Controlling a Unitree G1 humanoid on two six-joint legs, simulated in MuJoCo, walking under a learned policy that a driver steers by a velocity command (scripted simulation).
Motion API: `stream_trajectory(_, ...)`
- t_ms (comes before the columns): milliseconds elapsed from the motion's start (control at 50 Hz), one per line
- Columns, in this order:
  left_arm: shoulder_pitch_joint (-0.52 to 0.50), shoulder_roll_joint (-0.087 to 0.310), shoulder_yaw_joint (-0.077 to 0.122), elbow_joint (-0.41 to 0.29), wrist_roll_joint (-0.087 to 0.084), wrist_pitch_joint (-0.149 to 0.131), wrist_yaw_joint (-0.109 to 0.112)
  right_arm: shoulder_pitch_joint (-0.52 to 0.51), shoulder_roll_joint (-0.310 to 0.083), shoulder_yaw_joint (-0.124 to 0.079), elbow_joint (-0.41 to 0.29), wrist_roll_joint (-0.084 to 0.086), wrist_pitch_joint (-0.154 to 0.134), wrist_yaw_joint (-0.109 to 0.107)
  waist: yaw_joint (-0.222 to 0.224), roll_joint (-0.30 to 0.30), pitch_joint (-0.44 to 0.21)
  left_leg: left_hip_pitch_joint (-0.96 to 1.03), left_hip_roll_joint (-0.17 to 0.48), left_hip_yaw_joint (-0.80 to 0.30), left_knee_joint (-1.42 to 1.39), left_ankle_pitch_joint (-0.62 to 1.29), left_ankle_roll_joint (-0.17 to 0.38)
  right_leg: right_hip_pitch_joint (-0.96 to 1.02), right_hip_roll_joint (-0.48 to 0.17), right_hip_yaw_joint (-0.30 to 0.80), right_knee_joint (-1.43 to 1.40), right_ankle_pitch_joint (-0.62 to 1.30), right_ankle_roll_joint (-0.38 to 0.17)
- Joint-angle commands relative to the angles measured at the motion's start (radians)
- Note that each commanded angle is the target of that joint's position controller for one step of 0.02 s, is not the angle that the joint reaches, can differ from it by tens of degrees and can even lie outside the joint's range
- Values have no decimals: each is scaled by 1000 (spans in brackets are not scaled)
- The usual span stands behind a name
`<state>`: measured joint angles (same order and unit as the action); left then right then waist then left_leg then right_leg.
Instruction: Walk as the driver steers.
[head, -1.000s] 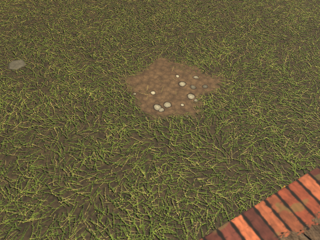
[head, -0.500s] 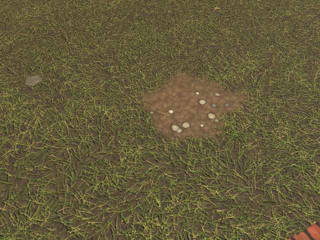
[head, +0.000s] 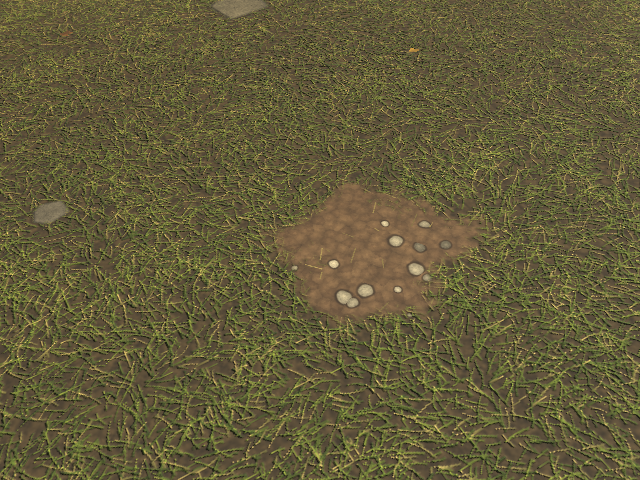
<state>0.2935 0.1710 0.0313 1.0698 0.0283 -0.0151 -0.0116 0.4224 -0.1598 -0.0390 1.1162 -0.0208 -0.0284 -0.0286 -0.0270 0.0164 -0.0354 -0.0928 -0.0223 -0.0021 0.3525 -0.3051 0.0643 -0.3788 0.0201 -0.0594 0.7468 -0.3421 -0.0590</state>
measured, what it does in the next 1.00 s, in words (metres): walks ahead, turning left: right foot, then left foot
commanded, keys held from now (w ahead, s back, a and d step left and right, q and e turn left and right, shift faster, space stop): w+shift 0.10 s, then w+q+shift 0.72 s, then q+shift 0.18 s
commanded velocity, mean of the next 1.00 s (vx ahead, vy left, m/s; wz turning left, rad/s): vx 0.83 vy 0.00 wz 0.67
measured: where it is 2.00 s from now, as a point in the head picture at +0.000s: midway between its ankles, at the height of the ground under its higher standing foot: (202, 365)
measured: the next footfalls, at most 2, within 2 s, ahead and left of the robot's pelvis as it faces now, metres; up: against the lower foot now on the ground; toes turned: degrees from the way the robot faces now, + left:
right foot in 0.16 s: +0.13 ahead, -0.14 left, +0.00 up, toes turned -4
left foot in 0.62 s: +0.52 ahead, +0.05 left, +0.00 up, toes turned +26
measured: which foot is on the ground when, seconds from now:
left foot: down 0.00-0.16, up 0.18-0.60, down 0.62-1.00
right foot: up 0.00-0.14, down 0.16-0.62, up 0.64-1.00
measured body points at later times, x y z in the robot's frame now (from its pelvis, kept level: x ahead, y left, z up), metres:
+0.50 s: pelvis +0.27 -0.05 -0.02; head +0.29 -0.05 +0.43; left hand +0.13 +0.15 -0.16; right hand +0.51 -0.23 -0.13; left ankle +0.42 +0.08 -0.68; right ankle +0.09 -0.14 -0.75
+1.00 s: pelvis +0.68 +0.10 -0.03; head +0.72 +0.14 +0.42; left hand +0.79 +0.42 -0.08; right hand +0.83 -0.16 -0.14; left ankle +0.49 +0.03 -0.73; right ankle +0.94 +0.12 -0.72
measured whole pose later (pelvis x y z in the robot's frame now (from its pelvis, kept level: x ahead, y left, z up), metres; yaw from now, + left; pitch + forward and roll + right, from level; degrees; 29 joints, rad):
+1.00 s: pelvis +0.68 +0.10 -0.03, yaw +41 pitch +2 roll +0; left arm -0.08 0.23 -0.02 0.61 0.04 -0.09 0.00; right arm 0.45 -0.29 -0.09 0.88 0.01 -0.06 0.00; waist -0.14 -0.03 0.08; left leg 0.03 -0.19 -0.23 0.54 -0.45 0.14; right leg -0.63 -0.03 0.07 0.51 0.11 0.01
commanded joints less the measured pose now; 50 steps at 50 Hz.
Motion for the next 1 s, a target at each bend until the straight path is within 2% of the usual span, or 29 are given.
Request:
stream_trajectory(20,-139,90,31,-123,-2,-44,-23,-24,-153,-41,-52,8,-35,-3,29,70,134,29,299,-315,-280,-286,135,-257,-79,47,63,58,15)
stream_trajectory(80,-134,65,33,-146,-9,-41,-29,-63,-164,-51,-69,9,-52,3,49,134,164,-148,239,-189,-269,-277,114,-16,-48,-22,-106,26,8)
stream_trajectory(120,-60,65,40,-133,-10,-43,-23,-72,-169,-57,-74,11,-51,11,81,82,188,-285,222,-163,-179,-301,134,188,-9,-90,-217,48,9)
stream_trajectory(140,48,81,52,-103,-11,-51,-15,-87,-170,-57,-84,9,-53,16,131,24,162,-386,193,-149,-65,-229,133,366,16,-100,-255,51,9)
stream_trajectory(160,256,139,76,-47,-4,-71,1,-130,-153,-50,-105,-4,-62,24,231,-98,69,-535,115,-87,232,-98,115,628,-57,23,-297,-33,-6)
stream_trajectory(180,404,283,102,-29,26,-86,14,-172,-30,-20,-186,11,-76,33,256,-431,-29,-753,-23,56,681,-182,63,750,-388,547,-552,-523,-65)
stream_trajectory(200,284,213,78,-58,30,-76,21,-211,-72,-28,-215,1,-75,41,177,-285,18,-825,-1,-69,875,-120,87,592,-459,778,-644,-653,-99)
stream_trajectory(220,136,189,66,-101,22,-77,21,-253,-89,-32,-237,2,-70,53,111,-153,94,-858,76,-89,935,6,91,490,-454,655,-619,-567,-83)
stream_trajectory(240,73,162,59,-118,10,-86,14,-236,-101,-34,-228,1,-67,67,81,-67,92,-801,112,-95,920,93,78,419,-402,502,-616,-424,-60)
stream_trajectory(280,50,128,44,-114,0,-97,18,-199,-89,-38,-222,-14,-45,84,36,-79,92,-743,141,-73,906,135,53,354,-330,282,-647,-246,-11)
stream_trajectory(420,176,83,25,-61,3,-125,20,-436,-70,-22,-329,6,-2,105,57,-55,202,-788,100,77,759,336,55,341,-227,-129,-687,321,57)
stream_trajectory(460,196,84,21,-52,-2,-124,33,-509,-74,-13,-369,1,-2,112,55,-50,233,-755,88,143,602,326,70,377,-216,-195,-691,510,63)
stream_trajectory(500,183,123,23,-58,-4,-122,47,-521,-79,-5,-392,2,-2,112,27,-70,210,-593,31,222,448,313,106,396,-219,-260,-634,927,78)
stream_trajectory(540,203,190,38,-63,-7,-109,71,-445,-121,-14,-381,6,4,104,-27,-120,125,-454,-48,275,407,275,141,492,-250,-277,-469,1386,84)
stream_trajectory(580,137,259,62,-99,-1,-83,79,-160,-199,-44,-319,9,14,87,-176,-176,-9,-192,-90,251,410,157,184,485,-294,-249,-119,1579,61)
stream_trajectory(600,78,272,71,-128,6,-72,67,48,-255,-75,-258,9,16,71,-261,-170,-91,20,-91,184,357,68,220,395,-304,-211,157,1471,30)
stream_trajectory(620,38,246,74,-137,6,-65,44,107,-277,-101,-228,19,11,56,-282,-71,-98,203,-50,72,235,38,260,202,-195,-204,534,846,9)
stream_trajectory(640,-43,82,34,-202,18,-82,22,-15,-311,-107,-234,20,14,48,-163,144,8,243,82,-213,272,37,291,-188,-30,-125,865,-98,7)
stream_trajectory(660,-46,80,26,-341,-15,-111,12,-57,-376,-109,-269,-13,22,57,-69,170,-129,440,223,-699,66,-62,469,-489,28,87,984,-109,40)
stream_trajectory(680,-89,138,24,-352,0,-137,10,-35,-332,-106,-272,-15,21,47,-85,14,-89,390,284,-801,-115,-256,425,-551,-38,154,895,-44,33)
stream_trajectory(700,-89,168,28,-342,-1,-144,9,-56,-270,-92,-264,-13,11,41,-42,-98,18,243,267,-739,-161,-249,383,-521,-80,153,794,7,38)
stream_trajectory(720,-94,164,26,-338,14,-134,12,-93,-252,-84,-266,-13,-3,34,11,-154,72,105,224,-654,-166,-147,345,-456,-107,148,726,12,55)
stream_trajectory(760,-66,145,14,-338,49,-86,6,-128,-228,-64,-281,6,-37,18,77,-164,110,-99,142,-510,-166,-11,318,-355,-156,147,629,8,101)
stream_trajectory(820,-225,134,-4,-424,47,-55,-7,-93,-257,-63,-291,19,-71,23,53,-118,172,-289,49,-391,-211,151,293,-293,-175,76,368,95,145)
stream_trajectory(840,-287,132,-10,-453,37,-58,-10,-70,-259,-63,-289,19,-73,22,34,-104,196,-307,22,-352,-183,369,269,-263,-159,53,258,179,149)
stream_trajectory(880,-344,104,-27,-481,26,-67,-14,-7,-272,-73,-275,27,-59,27,-14,-56,160,-261,-33,-275,-82,721,189,-162,-85,9,40,360,118)
stream_trajectory(940,-346,114,-33,-501,2,-75,1,52,-282,-81,-270,33,-35,31,-64,47,55,-134,-57,-279,59,933,85,-1,34,-11,-160,468,69)
stream_trajectory(980,-220,198,-5,-484,-1,-80,29,-5,-305,-90,-298,26,-38,22,16,96,-32,-114,-64,-347,285,928,22,210,62,58,-254,489,61)
stream_trajectory(1000,-58,243,13,-442,-2,-88,39,-89,-325,-96,-332,29,-43,22,126,74,-101,-144,-86,-341,495,824,-1,374,20,95,-336,596,52)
